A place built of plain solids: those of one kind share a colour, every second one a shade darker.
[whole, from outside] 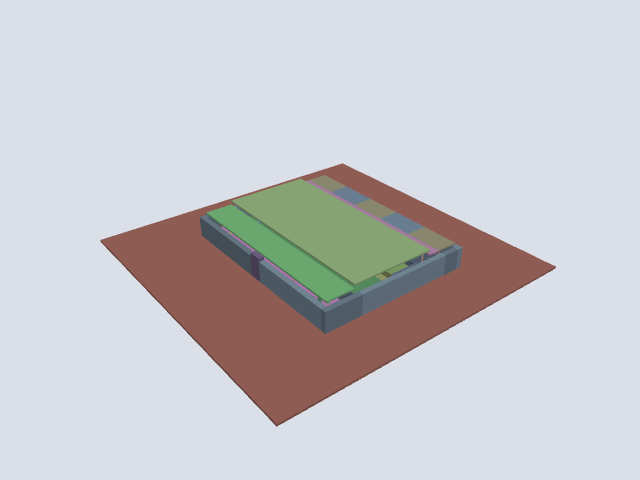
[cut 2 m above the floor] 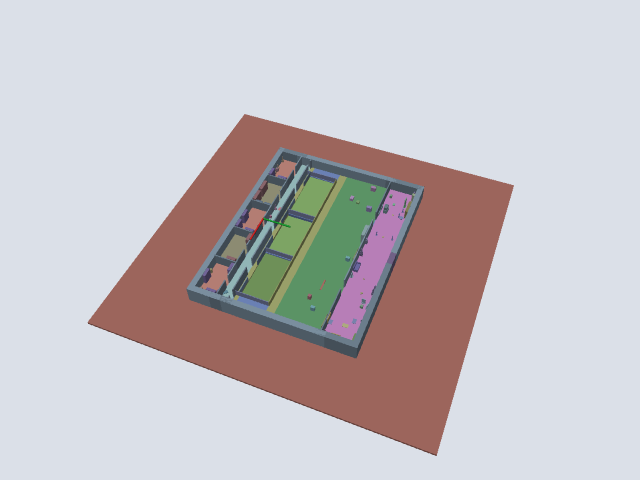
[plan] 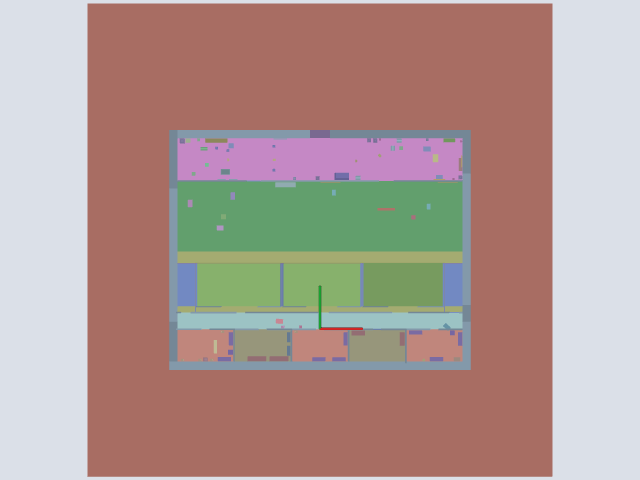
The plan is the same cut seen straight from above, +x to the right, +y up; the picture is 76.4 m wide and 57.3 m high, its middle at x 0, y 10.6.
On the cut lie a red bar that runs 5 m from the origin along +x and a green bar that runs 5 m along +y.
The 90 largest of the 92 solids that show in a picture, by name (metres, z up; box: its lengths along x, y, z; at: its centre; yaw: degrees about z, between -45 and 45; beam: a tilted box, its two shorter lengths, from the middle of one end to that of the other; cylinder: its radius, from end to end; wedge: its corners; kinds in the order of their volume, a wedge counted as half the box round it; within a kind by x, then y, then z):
{
 "ground_under_all_1": {"box": [55.51, 56.5, 0.4], "at": [0.0, 10.59, -0.75]},
 "wall_1": {"box": [1.0, 5.75, 3.85], "at": [-17.5, -2.04, 1.33]},
 "wall_2": {"box": [1.0, 3.8, 3.85], "at": [-17.5, 0.94, 1.33]},
 "wall_3": {"box": [1.0, 17.5, 3.85], "at": [-17.5, 9.79, 1.33]},
 "wall_4": {"box": [1.0, 7.0, 3.85], "at": [-17.5, 20.24, 1.33]},
 "wall_5": {"box": [3.05, 0.2, 3.85], "at": [-15.68, -0.06, 1.33]},
 "wall_6": {"box": [8.64, 1.0, 3.85], "at": [-13.68, -4.41, 1.33]},
 "wall_7": {"box": [8.44, 0.2, 3.85], "at": [-12.98, 17.64, 1.33]},
 "wall_8": {"box": [5.48, 0.2, 3.85], "at": [-12.71, 1.94, 1.33]},
 "wall_9": {"box": [3.05, 0.2, 3.85], "at": [-11.68, -0.06, 1.33]},
 "wall_10": {"box": [0.2, 4.15, 3.85], "at": [-10.26, -2.04, 1.33]},
 "wall_11": {"box": [5.89, 0.2, 3.85], "at": [-10.26, -0.06, 1.33]},
 "wall_12": {"box": [16.8, 1.0, 3.85], "at": [-9.6, 23.24, 1.33]},
 "wall_13": {"box": [3.05, 0.2, 3.85], "at": [-8.84, -0.06, 1.33]},
 "wall_14": {"box": [8.64, 1.0, 3.85], "at": [-6.84, -4.41, 1.33]},
 "wall_15": {"box": [3.05, 0.2, 3.85], "at": [-4.84, -0.06, 1.33]},
 "wall_16": {"box": [8.72, 0.2, 3.85], "at": [-4.57, 1.94, 1.33]},
 "wall_17": {"box": [0.2, 4.15, 3.85], "at": [-3.42, -2.04, 1.33]},
 "wall_18": {"box": [5.89, 0.2, 3.85], "at": [-3.42, -0.06, 1.33]},
 "wall_19": {"box": [8.64, 1.0, 3.85], "at": [0.0, -4.41, 1.33]},
 "wall_20": {"box": [14.12, 0.2, 3.85], "at": [0.0, 17.64, 1.33]},
 "wall_21": {"box": [3.05, 0.2, 3.85], "at": [2.0, -0.06, 1.33]},
 "wall_22": {"box": [0.2, 4.15, 3.85], "at": [3.42, -2.04, 1.33]},
 "wall_23": {"box": [7.58, 0.2, 3.85], "at": [4.83, 1.94, 1.33]},
 "wall_24": {"box": [3.05, 0.2, 3.85], "at": [4.84, -0.06, 1.33]},
 "wall_25": {"box": [8.64, 1.0, 3.85], "at": [6.84, -4.41, 1.33]},
 "wall_26": {"box": [3.05, 0.2, 3.85], "at": [8.84, -0.06, 1.33]},
 "wall_27": {"box": [16.8, 1.0, 3.85], "at": [9.6, 23.24, 1.33]},
 "wall_28": {"box": [0.2, 4.15, 3.85], "at": [10.26, -2.04, 1.33]},
 "wall_29": {"box": [3.05, 0.2, 3.85], "at": [11.68, -0.06, 1.33]},
 "wall_30": {"box": [8.44, 0.2, 3.85], "at": [12.98, 17.64, 1.33]},
 "wall_31": {"box": [4.93, 0.2, 3.85], "at": [12.99, 1.94, 1.33]},
 "wall_32": {"box": [8.64, 1.0, 3.85], "at": [13.68, -4.41, 1.33]},
 "wall_33": {"box": [3.05, 0.2, 3.85], "at": [15.68, -0.06, 1.33]},
 "wall_34": {"box": [3.05, 0.2, 3.85], "at": [15.68, -0.06, 1.33]},
 "wall_35": {"box": [1.0, 5.75, 3.85], "at": [17.5, -2.04, 1.33]},
 "wall_36": {"box": [1.0, 3.8, 3.85], "at": [17.5, 0.94, 1.33]},
 "wall_37": {"box": [1.0, 17.5, 3.85], "at": [17.5, 9.79, 1.33]},
 "wall_38": {"box": [1.0, 7.0, 3.85], "at": [17.5, 20.24, 1.33]},
 "floor_yard_1": {"box": [34.2, 8.4, 1.12], "at": [0.0, 13.44, -0.04]},
 "floor_lobby_1": {"box": [34.2, 5.2, 1.12], "at": [0.0, 20.24, -0.04]},
 "ceil_hall_1": {"box": [34.2, 15.7, 0.3], "at": [0.0, 9.79, 4.82]},
 "floor_plot_1": {"box": [9.9, 5.15, 0.96], "at": [-9.7, 5.26, -0.12]},
 "floor_plot_2": {"box": [9.15, 5.15, 0.6], "at": [0.23, 5.26, -0.3]},
 "floor_plot_3": {"box": [9.45, 5.15, 0.88], "at": [9.93, 5.26, -0.16]},
 "floor_store_1": {"box": [6.84, 3.95, 1.12], "at": [-13.68, -2.04, -0.04]},
 "floor_store_2": {"box": [6.84, 3.95, 1.12], "at": [0.0, -2.04, -0.04]},
 "floor_store_3": {"box": [6.84, 3.95, 1.12], "at": [13.68, -2.04, -0.04]},
 "floor_walkway_1": {"box": [34.2, 0.75, 1.12], "at": [0.0, 2.31, -0.04]},
 "floor_walkway_2": {"box": [34.2, 1.4, 1.12], "at": [0.0, 8.54, -0.04]},
 "floor_back_corridor_1": {"box": [34.2, 2.0, 1.12], "at": [0.0, 0.94, -0.04]},
 "floor_office_1": {"box": [6.84, 3.95, 1.12], "at": [-6.84, -2.04, -0.04]},
 "floor_office_2": {"box": [6.84, 3.95, 1.12], "at": [6.84, -2.04, -0.04]},
 "ceil_lobby_1": {"box": [34.2, 5.2, 0.3], "at": [0.0, 20.24, 4.07]},
 "floor_baulk_1": {"box": [2.45, 5.15, 1.12], "at": [-15.88, 5.26, -0.04]},
 "floor_baulk_2": {"box": [0.4, 5.15, 1.12], "at": [-4.55, 5.26, -0.04]},
 "floor_baulk_3": {"box": [0.4, 5.15, 1.12], "at": [5.0, 5.26, -0.04]},
 "floor_baulk_4": {"box": [2.45, 5.15, 1.12], "at": [15.88, 5.26, -0.04]},
 "ceil_store_1": {"box": [6.84, 3.95, 0.3], "at": [-13.68, -2.04, 3.92]},
 "ceil_store_2": {"box": [6.84, 3.95, 0.3], "at": [0.0, -2.04, 3.92]},
 "ceil_store_3": {"box": [6.84, 3.95, 0.3], "at": [13.68, -2.04, 3.92]},
 "ceil_back_corridor_1": {"box": [34.2, 2.0, 0.3], "at": [0.0, 0.94, 3.92]},
 "ceil_office_1": {"box": [6.84, 3.95, 0.3], "at": [-6.84, -2.04, 3.92]},
 "ceil_office_2": {"box": [6.84, 3.95, 0.3], "at": [6.84, -2.04, 3.92]},
 "shelves_store_1": {"box": [1.6, 0.5, 2.0], "at": [-11.41, -3.63, 1.52]},
 "shelves_store_2": {"box": [0.5, 1.6, 2.0], "at": [-10.64, -1.21, 1.52]},
 "shelves_store_3": {"box": [1.6, 0.5, 2.0], "at": [-0.13, -3.63, 1.52]},
 "shelves_store_4": {"box": [1.6, 0.5, 2.0], "at": [2.27, -3.63, 1.52]},
 "shelves_store_5": {"box": [0.5, 1.6, 2.0], "at": [3.04, -1.21, 1.52]},
 "shelves_store_6": {"box": [1.6, 0.5, 2.0], "at": [11.41, -0.44, 1.52]},
 "shelves_store_7": {"box": [1.6, 0.5, 2.0], "at": [13.9, -3.63, 1.52]},
 "shelves_store_8": {"box": [0.5, 1.6, 2.0], "at": [16.72, -1.21, 1.52]},
 "door_leaf_1": {"box": [2.4, 0.97, 4.39], "at": [0.0, 23.25, 1.59]},
 "cabinets_office_1": {"box": [2.25, 0.6, 2.0], "at": [-7.54, -3.58, 1.52]},
 "cabinets_office_2": {"box": [2.25, 0.6, 2.0], "at": [-4.89, -3.58, 1.52]},
 "cabinets_office_3": {"box": [1.6, 0.6, 2.0], "at": [4.57, -0.49, 1.52]},
 "cabinets_office_4": {"box": [0.6, 1.6, 2.0], "at": [9.83, -1.21, 1.52]},
 "rail_far_1": {"box": [29.82, 0.12, 2.17], "at": [0.0, 7.9, 0.48]},
 "rail_baulk_1": {"box": [0.12, 5.8, 2.17], "at": [-14.85, 4.94, 0.48]},
 "rail_baulk_2": {"box": [0.12, 5.15, 2.17], "at": [-4.55, 5.27, 0.48]},
 "rail_baulk_3": {"box": [0.12, 5.15, 2.17], "at": [5.0, 5.27, 0.48]},
 "rail_baulk_4": {"box": [0.12, 5.8, 2.17], "at": [14.85, 4.94, 0.48]},
 "cabinets_hall_1": {"box": [2.45, 0.6, 2.0], "at": [-4.12, 17.21, 1.52]},
 "lockers_lobby_1": {"box": [2.65, 0.5, 1.8], "at": [-12.38, 22.46, 1.42]},
 "rail_end_1": {"box": [2.89, 0.12, 2.17], "at": [3.5, 2.63, 0.48]},
 "rail_end_2": {"box": [3.09, 0.12, 2.17], "at": [6.6, 2.63, 0.48]},
 "rail_end_3": {"box": [3.14, 0.12, 2.17], "at": [13.22, 2.63, 0.48]},
 "step_cable_cover_1": {"box": [2.1, 0.3, 1.15], "at": [7.91, 14.26, -0.03]},
 "step_strewn_mat_1": {"box": [0.64, 0.96, 1.15], "at": [13.79, 20.37, -0.03]},
 "sofa_lobby_1": {"box": [1.71, 0.86, 0.33], "at": [2.6, 18.2, 0.79]}
}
